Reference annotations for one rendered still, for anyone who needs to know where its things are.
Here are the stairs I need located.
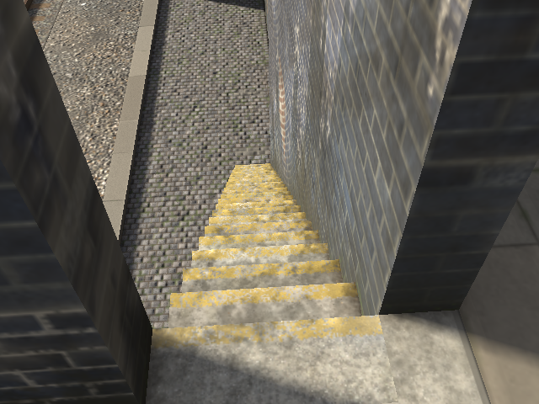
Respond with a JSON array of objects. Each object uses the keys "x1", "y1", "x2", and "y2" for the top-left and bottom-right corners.
[{"x1": 168, "y1": 163, "x2": 362, "y2": 328}]

